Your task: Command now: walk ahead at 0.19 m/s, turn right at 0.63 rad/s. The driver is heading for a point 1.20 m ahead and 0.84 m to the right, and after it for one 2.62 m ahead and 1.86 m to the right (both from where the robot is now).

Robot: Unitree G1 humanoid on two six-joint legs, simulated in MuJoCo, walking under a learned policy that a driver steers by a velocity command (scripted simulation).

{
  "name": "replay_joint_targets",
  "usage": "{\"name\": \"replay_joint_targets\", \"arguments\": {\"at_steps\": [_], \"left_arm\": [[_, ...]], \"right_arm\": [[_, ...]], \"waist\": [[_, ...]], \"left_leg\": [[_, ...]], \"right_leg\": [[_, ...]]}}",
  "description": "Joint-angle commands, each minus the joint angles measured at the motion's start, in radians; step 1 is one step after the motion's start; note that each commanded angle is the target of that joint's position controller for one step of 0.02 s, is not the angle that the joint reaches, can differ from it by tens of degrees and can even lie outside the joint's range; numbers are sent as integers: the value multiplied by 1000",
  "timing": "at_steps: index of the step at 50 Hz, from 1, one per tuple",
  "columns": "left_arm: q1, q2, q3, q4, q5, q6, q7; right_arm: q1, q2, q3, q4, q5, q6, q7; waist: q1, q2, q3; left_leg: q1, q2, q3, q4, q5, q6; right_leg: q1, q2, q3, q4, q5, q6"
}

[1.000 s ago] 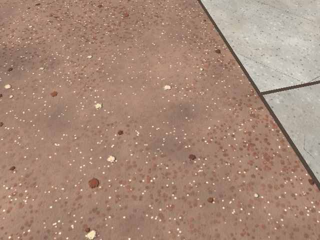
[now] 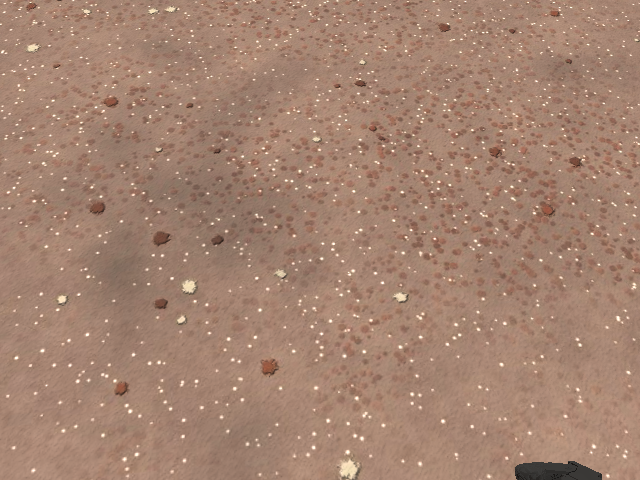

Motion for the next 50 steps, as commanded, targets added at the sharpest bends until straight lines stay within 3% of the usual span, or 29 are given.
{"name": "replay_joint_targets", "arguments": {"at_steps": [1,4,7,11,13,14,15,16,17,19,21,23,26,30,33,35,36,37,38,39,40,41,43,45,47,50], "left_arm": [[103,80,39,-57,21,42,-6],[30,51,41,-105,23,71,-13],[-56,37,33,-155,19,87,-41],[-158,74,40,-209,16,93,-57],[-164,84,46,-225,19,86,-57],[-119,106,54,-208,26,74,-51],[-69,205,76,-201,33,55,-31],[-59,344,108,-233,31,50,-27],[-3,320,118,-230,14,57,-21],[-130,240,91,-239,16,71,-6],[-218,185,75,-268,9,74,-2],[-189,191,78,-262,8,70,-11],[-152,219,93,-256,14,70,-17],[-156,230,100,-258,21,74,-25],[-186,234,103,-260,22,73,-35],[-231,221,100,-265,12,71,-37],[-239,194,91,-269,1,66,-33],[-195,116,73,-284,-12,60,-27],[-168,163,84,-269,24,57,-18],[-184,229,102,-255,44,59,-22],[-160,217,102,-236,42,64,-32],[-127,198,98,-219,37,72,-42],[-98,181,89,-203,18,83,-62],[-165,158,74,-221,12,85,-65],[-206,124,57,-234,13,85,-58],[-196,73,27,-217,5,87,-37]], "right_arm": [[116,-132,-50,-29,6,-11,-28],[79,-130,-59,-29,0,-17,-32],[50,-133,-66,-30,-7,-13,-30],[105,-190,-97,-23,-3,6,-14],[126,-209,-109,-18,5,24,-6],[175,-207,-114,-1,1,37,-2],[231,-179,-111,-4,-8,54,7],[190,-134,-91,-87,-7,73,-1],[125,-174,-92,-92,-20,83,-9],[106,-167,-94,-79,3,69,-13],[135,-183,-100,-56,-15,66,-14],[142,-168,-94,-51,-12,73,-9],[107,-149,-83,-68,-1,76,-11],[77,-160,-80,-80,2,69,-14],[102,-170,-80,-75,13,60,-19],[164,-175,-83,-60,15,52,-31],[200,-205,-92,-52,9,46,-43],[183,-314,-113,-70,-6,47,-51],[91,-342,-120,-96,-17,53,-44],[76,-260,-100,-104,-17,57,-40],[41,-201,-83,-110,-10,59,-36],[12,-185,-77,-116,-6,59,-35],[11,-181,-76,-125,-9,58,-41],[101,-190,-83,-103,-11,53,-37],[182,-213,-95,-65,-6,45,-29],[143,-209,-92,-49,-3,38,-8]], "waist": [[-45,131,-222],[-21,128,-197],[-20,169,-173],[-66,157,-161],[-63,124,-150],[-52,40,-161],[-47,-231,-128],[-46,-374,-121],[17,-213,-187],[-56,-134,-110],[-85,-136,-138],[-78,-73,-176],[-50,-75,-178],[-36,-102,-170],[-52,-123,-169],[-97,-127,-160],[-119,-80,-157],[-89,145,-180],[-70,231,-126],[-59,139,-114],[-39,105,-105],[-22,107,-103],[-32,148,-112],[-89,143,-113],[-120,152,-138],[-104,199,-163]], "left_leg": [[283,306,-164,-189,729,186],[202,317,-82,-240,548,197],[126,284,39,-245,325,141],[149,330,80,-177,144,98],[154,331,108,-77,39,52],[129,290,138,48,-84,8],[-6,184,210,328,-341,-61],[-286,-1,92,521,-590,-122],[-301,18,-50,625,-549,-117],[-264,45,-107,566,-339,-99],[-185,24,-92,538,-246,-97],[-154,0,-99,493,-248,-97],[-151,-26,-120,374,-248,-91],[-80,-71,-144,243,-237,-68],[39,-108,-149,122,-241,-45],[199,-114,-148,-67,-177,-28],[314,-43,-194,-226,-147,-10],[424,228,-454,-350,-279,70],[305,375,-617,-400,-238,163],[239,357,-508,-354,-90,186],[206,286,-387,-319,14,169],[214,226,-283,-298,78,145],[270,183,-159,-268,186,135],[333,191,-143,-246,265,147],[393,215,-164,-206,392,173],[343,198,-142,-176,405,165]], "right_leg": [[-110,-41,4,59,56,23],[-116,-67,-11,-15,127,23],[-19,-88,-35,-234,271,0],[63,-55,-102,-412,229,-27],[128,-34,-122,-539,218,-49],[203,-21,-84,-626,250,-67],[259,-187,193,-803,441,-113],[324,-388,580,-847,708,-290],[351,-376,559,-865,617,-345],[248,-240,388,-856,473,-273],[208,-160,310,-832,556,-233],[220,-149,322,-813,610,-233],[241,-146,400,-813,497,-242],[203,-128,504,-815,390,-235],[159,-101,567,-805,414,-204],[72,-57,580,-789,356,-147],[-12,2,539,-743,232,-91],[-158,130,355,-539,-33,-18],[-226,201,141,-282,-60,8],[-181,101,126,-139,-5,14],[-150,89,114,-66,48,13],[-148,80,99,3,94,18],[-178,58,52,54,130,41],[-192,44,29,-19,115,59],[-163,64,52,-119,54,58],[14,71,49,-383,-3,29]]}}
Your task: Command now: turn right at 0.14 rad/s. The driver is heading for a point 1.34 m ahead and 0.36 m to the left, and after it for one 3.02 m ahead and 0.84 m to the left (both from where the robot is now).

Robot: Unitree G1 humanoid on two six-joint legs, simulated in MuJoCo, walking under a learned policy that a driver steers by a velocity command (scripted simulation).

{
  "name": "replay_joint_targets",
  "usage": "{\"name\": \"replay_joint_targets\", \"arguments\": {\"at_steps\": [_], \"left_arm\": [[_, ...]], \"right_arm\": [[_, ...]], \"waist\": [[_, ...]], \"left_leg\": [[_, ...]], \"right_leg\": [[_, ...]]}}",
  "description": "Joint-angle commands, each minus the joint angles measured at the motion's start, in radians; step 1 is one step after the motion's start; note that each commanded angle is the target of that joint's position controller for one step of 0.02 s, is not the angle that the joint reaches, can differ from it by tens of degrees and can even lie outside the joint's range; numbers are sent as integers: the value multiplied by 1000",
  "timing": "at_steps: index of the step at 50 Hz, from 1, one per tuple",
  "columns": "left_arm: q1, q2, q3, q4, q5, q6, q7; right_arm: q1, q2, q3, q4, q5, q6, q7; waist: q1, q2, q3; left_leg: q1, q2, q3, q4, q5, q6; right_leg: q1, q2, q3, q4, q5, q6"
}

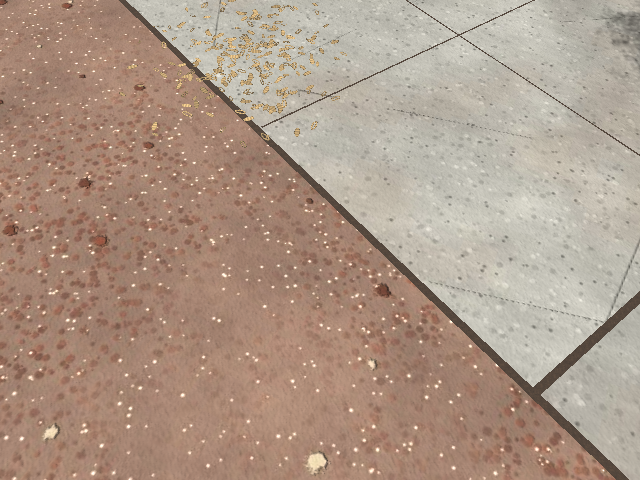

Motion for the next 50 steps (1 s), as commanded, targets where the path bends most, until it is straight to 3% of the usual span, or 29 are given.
{"name": "replay_joint_targets", "arguments": {"at_steps": [1,3,4,5,6,7,8,9,11,12,16,19,21,22,23,24,25,26,27,29,30,33,38,39,41,43,47,50], "left_arm": [[-5,-8,-24,-55,-8,-12,22],[32,-13,-32,-25,1,-19,44],[67,15,-28,-10,13,-30,55],[94,78,-18,-6,26,-45,63],[76,181,0,-22,30,-51,70],[40,177,9,-21,8,-50,72],[19,122,-5,-38,17,-56,74],[-21,79,-20,-43,17,-58,78],[-78,41,-34,-51,15,-59,89],[-79,36,-34,-55,19,-59,92],[-45,51,-23,-45,21,-65,89],[-36,86,-6,-36,22,-72,76],[-45,100,2,-36,13,-76,66],[-49,99,5,-33,3,-76,62],[-11,86,5,-22,1,-76,55],[-28,1,-19,-95,10,-68,49],[-129,18,-25,-124,27,-52,64],[-123,28,-25,-116,18,-51,65],[-110,42,-21,-98,9,-59,64],[-79,69,-13,-72,24,-67,64],[-56,69,-13,-59,29,-63,62],[5,51,-20,-22,15,-49,56],[14,18,-35,23,8,-32,51],[12,10,-39,34,6,-31,47],[-3,42,-30,37,1,-31,40],[0,68,-20,32,-1,-36,34],[24,44,-23,25,-7,-47,26],[52,28,-23,16,-18,-50,22]], "right_arm": [[5,-140,-35,-19,1,-11,20],[18,-157,-40,12,11,1,36],[35,-182,-52,22,26,4,43],[68,-167,-51,17,34,-1,49],[79,-82,-32,-23,39,-9,60],[35,-110,-38,-22,34,5,51],[22,-152,-57,-13,29,22,47],[44,-154,-68,5,28,35,47],[91,-144,-76,24,21,54,53],[96,-132,-73,31,20,58,57],[27,-92,-59,-13,23,70,78],[17,-101,-62,-42,27,72,85],[39,-103,-66,-48,28,68,84],[74,-102,-69,-39,21,61,79],[135,-147,-83,-19,5,46,65],[165,-338,-125,-35,9,29,52],[258,-345,-138,-28,22,27,57],[222,-305,-126,-26,23,31,52],[141,-259,-112,-38,25,41,44],[24,-205,-94,-70,34,50,32],[24,-202,-91,-72,33,50,33],[49,-200,-86,-60,28,40,34],[44,-98,-29,-29,0,23,21],[37,-92,-20,-20,-7,19,18],[35,-148,-30,-4,-16,18,11],[44,-181,-40,9,-9,22,4],[25,-165,-41,19,1,21,-7],[-5,-166,-46,25,4,22,-10]], "waist": [[-3,260,-133],[25,271,-98],[41,243,-99],[32,163,-153],[9,-90,-166],[52,-219,-144],[60,-154,-95],[33,-116,-69],[-5,-140,-39],[1,-144,-40],[39,-134,-54],[41,-150,-74],[20,-129,-87],[-11,-83,-96],[-42,61,-110],[-27,386,-84],[-104,265,-150],[-73,193,-119],[-37,146,-60],[6,155,-57],[10,140,-84],[8,108,-130],[-10,138,-105],[-14,140,-88],[-25,155,-41],[-23,143,-20],[-9,110,-43],[10,121,-76]], "left_leg": [[127,164,-172,-66,470,167],[93,116,-195,-15,553,143],[40,110,-213,18,555,108],[-55,95,-220,40,419,56],[-216,-10,-129,147,70,-4],[-203,-68,-60,303,-317,-13],[-242,-69,-89,497,-363,-14],[-261,-61,-101,592,-334,-15],[-263,-44,-83,623,-258,-35],[-271,-45,-64,612,-238,-50],[-230,-19,-32,441,-211,-58],[-145,-28,6,321,-222,-29],[-77,-44,31,215,-177,-6],[5,-59,28,106,-89,9],[123,-26,-110,-37,36,37],[232,279,-601,-112,426,165],[242,317,-682,-119,499,288],[227,282,-608,-121,372,296],[171,220,-531,-134,255,262],[121,116,-444,-134,251,202],[119,100,-429,-123,296,194],[155,99,-393,-112,358,187],[94,108,-326,-179,237,168],[63,108,-305,-192,182,160],[39,125,-298,-183,137,167],[77,167,-313,-150,207,192],[166,220,-291,-73,472,216],[188,216,-233,0,560,187]], "right_leg": [[100,18,-63,-278,-43,-20],[216,28,-129,-547,135,-33],[314,10,-112,-670,298,-47],[454,-105,-6,-679,341,-74],[534,-339,182,-632,591,-148],[378,-418,180,-616,676,-252],[343,-418,154,-629,720,-287],[315,-383,87,-630,721,-274],[291,-316,-31,-630,712,-227],[310,-300,-60,-626,698,-223],[342,-338,-103,-600,613,-224],[328,-373,-119,-556,611,-209],[307,-386,-143,-490,580,-178],[255,-371,-186,-405,510,-136],[146,-312,-245,-218,335,-72],[-186,-111,-296,55,-175,23],[-245,-59,-82,186,-259,11],[-270,-82,-35,228,-181,0],[-264,-107,-24,202,-65,-11],[-206,-109,-32,145,67,-7],[-181,-95,-34,147,90,-1],[-161,-84,-53,95,117,8],[-21,-107,-65,-89,143,-12],[32,-101,-65,-148,144,-21],[55,-64,-71,-182,103,-40],[17,-52,-71,-174,46,-54],[12,-57,-101,-194,-27,-70],[77,-39,-127,-308,1,-88]]}}
Keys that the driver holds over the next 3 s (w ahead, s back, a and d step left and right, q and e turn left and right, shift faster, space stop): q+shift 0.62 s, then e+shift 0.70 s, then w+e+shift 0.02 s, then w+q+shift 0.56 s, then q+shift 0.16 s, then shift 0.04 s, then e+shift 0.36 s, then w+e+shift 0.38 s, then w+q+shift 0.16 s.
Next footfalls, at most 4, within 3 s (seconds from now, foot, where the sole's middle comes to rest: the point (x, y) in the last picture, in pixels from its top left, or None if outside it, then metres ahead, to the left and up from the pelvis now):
0.10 right None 0.02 -0.13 -0.78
0.46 left None -0.01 0.09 -0.78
1.06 right None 0.05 -0.06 -0.78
1.56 left None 0.14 0.13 -0.78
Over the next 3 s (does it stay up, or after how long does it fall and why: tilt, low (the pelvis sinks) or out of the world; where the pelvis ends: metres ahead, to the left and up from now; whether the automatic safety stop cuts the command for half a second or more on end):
stays up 0.74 0.12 -0.02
